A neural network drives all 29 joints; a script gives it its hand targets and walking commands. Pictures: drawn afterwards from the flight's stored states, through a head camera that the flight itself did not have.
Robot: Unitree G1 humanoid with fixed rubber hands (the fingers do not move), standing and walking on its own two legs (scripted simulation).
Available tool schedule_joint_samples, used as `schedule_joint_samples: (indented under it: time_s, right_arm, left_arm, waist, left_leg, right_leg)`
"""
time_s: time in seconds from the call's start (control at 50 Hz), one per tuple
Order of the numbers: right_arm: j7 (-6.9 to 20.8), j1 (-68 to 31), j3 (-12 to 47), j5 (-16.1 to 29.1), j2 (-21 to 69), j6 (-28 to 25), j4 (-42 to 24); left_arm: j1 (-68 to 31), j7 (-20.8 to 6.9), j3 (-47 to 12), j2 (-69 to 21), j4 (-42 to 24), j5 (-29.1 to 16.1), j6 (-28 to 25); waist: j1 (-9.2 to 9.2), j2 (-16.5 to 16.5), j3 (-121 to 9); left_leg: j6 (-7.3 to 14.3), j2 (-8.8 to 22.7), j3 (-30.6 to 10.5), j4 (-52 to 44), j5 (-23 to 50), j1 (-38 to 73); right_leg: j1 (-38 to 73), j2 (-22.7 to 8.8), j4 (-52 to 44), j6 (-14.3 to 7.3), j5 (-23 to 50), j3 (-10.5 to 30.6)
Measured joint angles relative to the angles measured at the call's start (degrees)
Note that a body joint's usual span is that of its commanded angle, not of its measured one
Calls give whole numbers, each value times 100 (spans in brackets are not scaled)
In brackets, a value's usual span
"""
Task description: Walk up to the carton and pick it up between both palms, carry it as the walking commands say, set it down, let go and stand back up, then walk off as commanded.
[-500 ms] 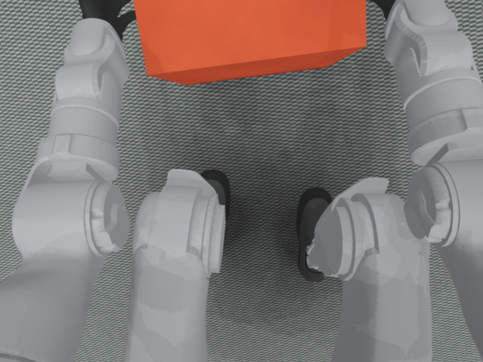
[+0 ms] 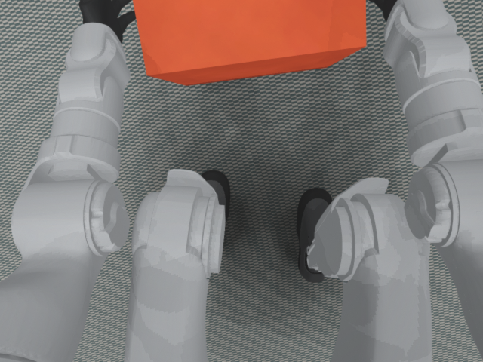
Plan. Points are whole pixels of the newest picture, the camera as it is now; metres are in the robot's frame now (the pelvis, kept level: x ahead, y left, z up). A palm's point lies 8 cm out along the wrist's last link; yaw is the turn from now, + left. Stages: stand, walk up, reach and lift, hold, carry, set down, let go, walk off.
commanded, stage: set down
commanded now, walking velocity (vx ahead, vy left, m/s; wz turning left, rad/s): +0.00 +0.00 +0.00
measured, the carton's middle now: (247, 1) +0.56 +0.07 -0.26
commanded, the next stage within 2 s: let go in 1.92 s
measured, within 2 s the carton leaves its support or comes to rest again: neither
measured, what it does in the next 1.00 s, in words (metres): stands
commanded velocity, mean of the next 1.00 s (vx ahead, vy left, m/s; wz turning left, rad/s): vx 0.00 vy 0.00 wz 0.00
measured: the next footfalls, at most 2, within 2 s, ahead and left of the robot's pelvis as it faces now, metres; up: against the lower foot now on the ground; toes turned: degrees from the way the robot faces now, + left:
none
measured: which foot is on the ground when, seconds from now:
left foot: down 0.00-1.00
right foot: down 0.00-1.00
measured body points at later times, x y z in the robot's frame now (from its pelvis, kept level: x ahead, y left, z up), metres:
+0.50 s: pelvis +0.00 +0.00 +0.00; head +0.38 +0.01 +0.23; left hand +0.51 +0.26 -0.20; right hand +0.56 -0.14 -0.20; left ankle +0.13 +0.12 -0.33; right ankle +0.11 -0.11 -0.33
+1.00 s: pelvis -0.01 -0.01 +0.05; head +0.35 +0.02 +0.30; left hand +0.51 +0.26 -0.09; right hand +0.58 -0.13 -0.08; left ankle +0.13 +0.12 -0.33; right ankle +0.11 -0.11 -0.33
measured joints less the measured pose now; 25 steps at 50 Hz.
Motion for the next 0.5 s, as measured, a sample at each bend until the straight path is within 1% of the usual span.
schedule_joint_samples:
  time_s: [0.06,0.12,0.3,0.5]
  right_arm:
    - [-39,0,148,127,-38,-100,1]
    - [-83,0,230,220,-89,-172,3]
    - [-127,0,384,405,-348,-200,4]
    - [-129,15,431,473,-394,-201,-40]
  left_arm:
    - [-4,3,0,13,74,-71,-53]
    - [-5,63,1,33,117,-151,-72]
    - [-5,113,0,174,120,-284,-140]
    - [-4,113,-1,255,138,-351,-153]
  waist:
    - [0,17,18]
    - [0,39,42]
    - [0,167,207]
    - [0,107,245]
  left_leg:
    - [-6,1,0,0,0,0]
    - [-12,2,0,0,0,0]
    - [-16,24,1,10,-7,6]
    - [-16,67,4,15,-37,5]
  right_leg:
    - [0,0,0,0,0,1]
    - [0,0,0,0,0,1]
    - [0,16,0,0,4,1]
    - [-33,45,5,0,11,1]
